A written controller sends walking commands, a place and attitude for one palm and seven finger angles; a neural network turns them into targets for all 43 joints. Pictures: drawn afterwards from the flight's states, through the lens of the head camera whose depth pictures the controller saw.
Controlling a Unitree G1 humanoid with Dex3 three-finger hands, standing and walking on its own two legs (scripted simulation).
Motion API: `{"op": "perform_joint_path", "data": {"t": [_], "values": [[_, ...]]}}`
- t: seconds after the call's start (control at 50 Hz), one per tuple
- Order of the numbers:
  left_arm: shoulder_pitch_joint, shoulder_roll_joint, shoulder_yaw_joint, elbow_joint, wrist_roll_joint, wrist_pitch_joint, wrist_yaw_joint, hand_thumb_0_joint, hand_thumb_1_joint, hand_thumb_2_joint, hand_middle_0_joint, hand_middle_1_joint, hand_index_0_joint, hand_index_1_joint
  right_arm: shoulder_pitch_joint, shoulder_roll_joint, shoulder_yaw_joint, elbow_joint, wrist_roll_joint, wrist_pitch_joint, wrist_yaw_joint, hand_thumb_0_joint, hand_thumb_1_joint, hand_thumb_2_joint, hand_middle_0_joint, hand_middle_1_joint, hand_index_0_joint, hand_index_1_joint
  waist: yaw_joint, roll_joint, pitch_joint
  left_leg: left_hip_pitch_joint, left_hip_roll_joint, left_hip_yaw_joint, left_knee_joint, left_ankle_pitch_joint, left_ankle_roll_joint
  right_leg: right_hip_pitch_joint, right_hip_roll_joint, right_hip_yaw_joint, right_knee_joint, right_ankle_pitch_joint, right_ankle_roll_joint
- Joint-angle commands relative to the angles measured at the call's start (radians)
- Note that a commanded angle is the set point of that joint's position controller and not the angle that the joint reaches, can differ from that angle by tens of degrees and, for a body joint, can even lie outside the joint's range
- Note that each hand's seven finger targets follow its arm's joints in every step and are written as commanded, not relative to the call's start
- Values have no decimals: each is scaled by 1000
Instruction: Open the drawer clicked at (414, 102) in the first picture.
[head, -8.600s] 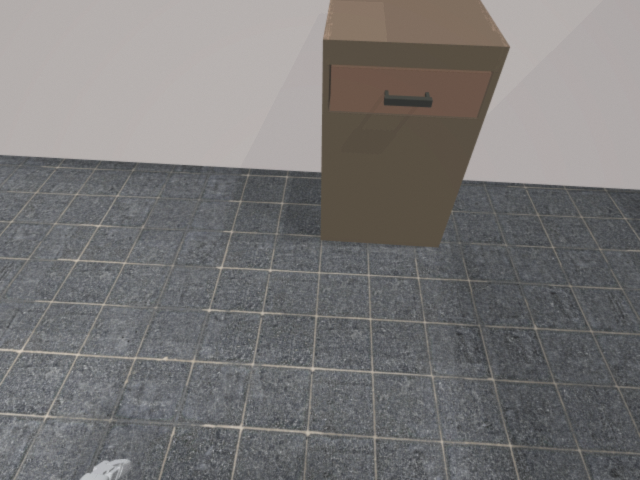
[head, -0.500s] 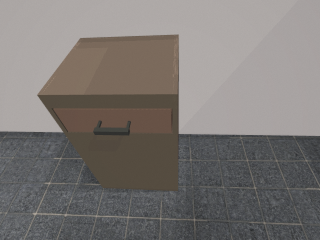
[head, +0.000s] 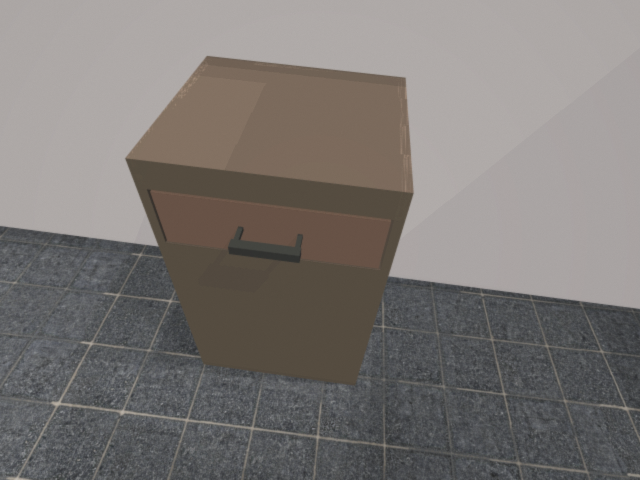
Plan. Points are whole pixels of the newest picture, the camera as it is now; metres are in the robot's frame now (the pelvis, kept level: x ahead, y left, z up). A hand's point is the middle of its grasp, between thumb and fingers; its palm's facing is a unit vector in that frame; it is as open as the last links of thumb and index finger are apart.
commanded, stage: come to a stop and stand still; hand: left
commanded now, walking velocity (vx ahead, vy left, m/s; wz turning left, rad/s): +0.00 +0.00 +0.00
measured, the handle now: (267, 243) +0.54 +0.16 -0.09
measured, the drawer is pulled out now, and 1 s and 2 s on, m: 0.00 0.00 0.00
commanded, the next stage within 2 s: look again from close up in 0.44 s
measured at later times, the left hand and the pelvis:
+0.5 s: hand out of the picture +0.03 +0.18 -0.18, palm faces +0.03 -0.98 -0.19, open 7.3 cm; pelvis +0.02 +0.01 +0.00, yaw -1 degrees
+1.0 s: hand out of the picture +0.01 +0.16 -0.17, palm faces +0.01 -0.98 -0.20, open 7.4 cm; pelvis +0.01 -0.01 +0.00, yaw -1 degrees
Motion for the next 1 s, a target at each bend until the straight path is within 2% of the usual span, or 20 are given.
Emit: {"op": "perform_joint_path", "data": {"t": [0.0, 0.06, 0.1, 0.22, 0.4, 0.42, 0.5, 0.52, 0.54, 0.56, 0.58, 0.6, 0.62, 0.64, 0.68, 0.72, 0.78, 0.94, 0.98], "values": [[44, 54, -8, -13, 1, -22, 7, 0, 900, 900, -200, -300, -200, -300, 58, -118, -10, -19, 2, -24, -8, 0, -900, -900, 200, 300, 200, 300, -21, 142, 72, -71, 135, -110, -169, 121, 38, 36, -32, 30, -74, 107, -15], [40, 56, -11, -1, -3, -27, 10, 0, 900, 900, -200, -300, -200, -300, 82, -112, -8, -5, 3, -30, -9, 0, -900, -900, 200, 300, 200, 300, -32, 89, 26, -10, 120, -81, -122, 240, 25, 57, -45, 38, -91, 156, -15], [28, 56, -11, 0, -4, -27, 12, 0, 900, 900, -200, -300, -200, -300, 94, -111, -7, 2, 4, -33, -10, 0, -900, -900, 200, 300, 200, 300, -35, 75, 31, -4, 121, -80, -121, 276, 21, 62, -45, 36, -90, 161, -15], [23, 47, -11, 6, -8, -28, 18, 0, 900, 900, -200, -300, -200, -300, 127, -100, -3, 28, 3, -40, -16, 0, -900, -900, 200, 300, 200, 300, -36, 73, 39, 10, 117, -68, -110, 373, 16, 87, -48, 32, -85, 203, -19], [20, 41, -11, 3, -11, -26, 22, 0, 900, 900, -200, -300, -200, -300, 169, -71, -2, 59, 4, -38, -16, 0, -900, -900, 200, 300, 200, 300, -34, 47, 78, -19, 109, -60, -117, 298, 17, 95, -46, 36, -90, 198, -23], [26, 38, -12, 3, -11, -28, 22, 0, 900, 900, -200, -300, -200, -300, 175, -68, -3, 59, 4, -40, -17, 0, -900, -900, 200, 300, 200, 300, -36, 50, 58, -7, 108, -59, -112, 309, 18, 101, -48, 37, -90, 212, -25], [25, 38, -12, 1, -11, -30, 23, 0, 900, 900, -200, -300, -200, -300, 186, -60, -4, 67, 5, -39, -16, 0, -900, -900, 200, 300, 200, 300, -38, 38, 58, -5, 106, -58, -107, 294, 18, 102, -47, 37, -91, 214, -26], [65, 81, -20, 8, 4, -64, 64, 0, 900, 900, -200, -300, -200, -300, 89, -110, -3, -16, 12, -53, 1, 0, -900, -900, 200, 300, 200, 300, -22, -6, 87, -104, 112, -24, 111, 442, -11, 68, -98, 103, -35, 621, -35], [62, 113, -6, -30, -1, -73, 56, 0, 900, 900, -200, -300, -200, -300, 174, -68, -7, -33, 3, -49, 4, 0, -900, -900, 200, 300, 200, 300, -66, 50, -20, -82, 69, -40, 54, 184, 0, 132, -116, 88, 20, 535, -58], [33, 83, -19, -34, -7, -69, 45, 0, 900, 900, -200, -300, -200, -300, 173, -53, -2, -22, 2, -52, 1, 0, -900, -900, 200, 300, 200, 300, -58, 102, 14, -89, 74, -44, -4, 182, 12, 100, -95, 71, 29, 418, -59], [29, 79, -25, -39, -7, -65, 39, 0, 900, 900, -200, -300, -200, -300, 186, -60, 4, -20, -1, -52, 6, 0, -900, -900, 200, 300, 200, 300, -52, 129, -5, -89, 94, -48, 3, 229, 18, 98, -64, 54, 27, 257, -61], [35, 65, -24, -45, -7, -62, 34, 0, 900, 900, -200, -300, -200, -300, 196, -70, 5, -28, -3, -51, 5, 0, -900, -900, 200, 300, 200, 300, -55, 125, -36, -65, 103, -57, 14, 268, 25, 91, -45, 46, 32, 189, -62], [33, 60, -24, -48, -7, -58, 31, 0, 900, 900, -200, -300, -200, -300, 199, -75, 4, -31, -3, -53, 3, 0, -900, -900, 200, 300, 200, 300, -57, 142, -50, -43, 111, -62, 16, 336, 31, 88, -37, 36, 43, 174, -62], [30, 59, -25, -49, -8, -55, 29, 0, 900, 900, -200, -300, -200, -300, 194, -81, 4, -34, -2, -52, 0, 0, -900, -900, 200, 300, 200, 300, -55, 126, -40, -33, 115, -62, 17, 352, 35, 76, -32, 30, 41, 152, -60], [24, 55, -27, -52, -6, -47, 25, 0, 900, 900, -200, -300, -200, -300, 194, -90, 5, -44, 0, -45, -1, 0, -900, -900, 200, 300, 200, 300, -59, 70, 17, -58, 117, -64, 8, 290, 40, 45, -26, 32, 30, 111, -59], [20, 51, -28, -54, -6, -41, 23, 0, 900, 900, -200, -300, -200, -300, 179, -89, 7, -45, 1, -38, -1, 0, -900, -900, 200, 300, 200, 300, -57, 40, 82, -90, 106, -63, -12, 203, 38, 18, -28, 39, 11, 91, -57], [21, 61, -28, -58, -5, -38, 18, 0, 900, 900, -200, -300, -200, -300, 168, -90, 11, -45, 2, -33, 3, 0, -900, -900, 200, 300, 200, 300, -56, 44, 142, -114, 96, -60, -45, 100, 36, -15, -27, 54, -15, 45, -56], [26, 78, -23, -66, -9, -40, 11, 0, 900, 900, -200, -300, -200, -300, 156, -94, 14, -30, 0, -29, 4, 0, -900, -900, 200, 300, 200, 300, -53, 23, 105, -80, 80, -42, -49, 62, 29, -4, -37, 76, -51, 29, -58], [25, 79, -22, -66, -9, -42, 10, 0, 900, 900, -200, -300, -200, -300, 160, -95, 15, -23, -1, -31, 3, 0, -900, -900, 200, 300, 200, 300, -53, 47, 82, -65, 82, -41, -52, 80, 28, 10, -35, 73, -48, 51, -59]]}}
